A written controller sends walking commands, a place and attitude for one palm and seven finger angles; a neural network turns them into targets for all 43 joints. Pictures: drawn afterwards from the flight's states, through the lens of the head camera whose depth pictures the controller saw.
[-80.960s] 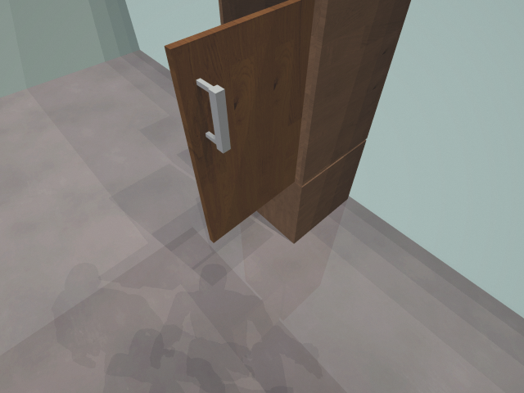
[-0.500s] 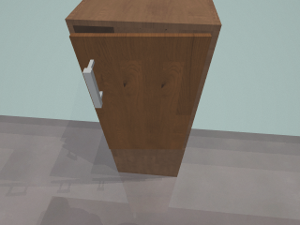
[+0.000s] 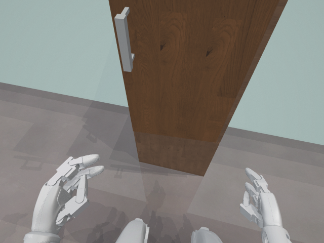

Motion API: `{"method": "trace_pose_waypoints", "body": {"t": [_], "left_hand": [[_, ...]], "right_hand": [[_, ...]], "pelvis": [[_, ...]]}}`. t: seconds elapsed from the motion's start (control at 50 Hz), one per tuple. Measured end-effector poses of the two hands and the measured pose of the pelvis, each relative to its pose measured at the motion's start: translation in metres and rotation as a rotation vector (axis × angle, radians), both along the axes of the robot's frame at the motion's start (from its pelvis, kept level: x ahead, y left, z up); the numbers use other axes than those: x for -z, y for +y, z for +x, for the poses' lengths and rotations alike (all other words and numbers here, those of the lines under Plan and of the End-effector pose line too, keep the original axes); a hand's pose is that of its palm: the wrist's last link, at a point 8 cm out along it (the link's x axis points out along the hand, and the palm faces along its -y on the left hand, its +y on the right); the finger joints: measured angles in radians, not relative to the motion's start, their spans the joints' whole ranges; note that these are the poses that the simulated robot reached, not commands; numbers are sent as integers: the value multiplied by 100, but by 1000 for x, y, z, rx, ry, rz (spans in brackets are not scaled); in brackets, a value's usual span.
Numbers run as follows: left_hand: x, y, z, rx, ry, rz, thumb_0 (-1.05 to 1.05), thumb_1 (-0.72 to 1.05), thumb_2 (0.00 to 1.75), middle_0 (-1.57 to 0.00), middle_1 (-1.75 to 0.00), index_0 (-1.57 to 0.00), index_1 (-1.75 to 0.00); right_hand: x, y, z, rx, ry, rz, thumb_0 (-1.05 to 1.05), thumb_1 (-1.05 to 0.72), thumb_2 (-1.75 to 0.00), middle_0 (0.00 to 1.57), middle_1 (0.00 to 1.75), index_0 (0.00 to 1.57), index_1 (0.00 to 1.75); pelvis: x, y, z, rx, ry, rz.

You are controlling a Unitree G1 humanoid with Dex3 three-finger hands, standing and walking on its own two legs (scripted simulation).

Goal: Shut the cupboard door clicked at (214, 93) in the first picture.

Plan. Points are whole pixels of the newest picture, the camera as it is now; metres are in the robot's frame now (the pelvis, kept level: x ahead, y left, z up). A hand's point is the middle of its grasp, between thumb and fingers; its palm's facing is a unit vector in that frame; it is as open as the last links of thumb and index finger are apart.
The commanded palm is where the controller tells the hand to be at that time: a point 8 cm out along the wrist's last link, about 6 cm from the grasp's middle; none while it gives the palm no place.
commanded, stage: raise the hand and make a fist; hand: left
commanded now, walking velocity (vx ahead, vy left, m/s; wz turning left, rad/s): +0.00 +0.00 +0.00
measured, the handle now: (127, 41) +0.54 +0.17 +0.20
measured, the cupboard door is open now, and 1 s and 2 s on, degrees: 5 5 5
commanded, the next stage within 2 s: bring the fist close to the handle in 1.40 s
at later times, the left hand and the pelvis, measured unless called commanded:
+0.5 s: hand (80, 163) +0.23 +0.19 +0.13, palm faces -0.02 -1.00 -0.06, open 3.5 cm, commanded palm +0.20 +0.24 +0.15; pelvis +0.02 +0.02 +0.04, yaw -1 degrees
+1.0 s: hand (68, 125) +0.27 +0.20 +0.20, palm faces +0.01 -1.00 -0.09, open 3.1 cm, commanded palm +0.24 +0.25 +0.21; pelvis +0.04 +0.01 +0.07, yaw +0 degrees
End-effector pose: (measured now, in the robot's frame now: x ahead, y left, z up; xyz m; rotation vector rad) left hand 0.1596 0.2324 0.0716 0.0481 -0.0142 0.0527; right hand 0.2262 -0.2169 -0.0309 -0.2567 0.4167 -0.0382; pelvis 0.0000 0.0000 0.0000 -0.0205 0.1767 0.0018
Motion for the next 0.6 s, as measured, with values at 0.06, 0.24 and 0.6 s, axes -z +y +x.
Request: {"method": "trace_pose_waypoints", "body": {"t": [0.06,0.24,0.6], "left_hand": [[-18,-5,17,60,-59,12,2,90,90,-56,-69,-56,-69],[-37,-2,45,83,78,13,1,90,90,-72,-87,-72,-87],[-80,17,58,55,-25,20,1,90,90,-105,-123,-105,-123]], "right_hand": [[13,13,-16,-1,63,35,1,-90,-90,21,30,20,30],[18,13,-76,133,223,91,1,-90,-90,21,30,20,30],[-28,-2,-33,107,100,6,1,-90,-90,20,30,20,30]], "pelvis": [[-2,1,-2,-5,-4,-10],[-27,9,8,20,-27,4],[-48,17,28,12,-83,-1]]}}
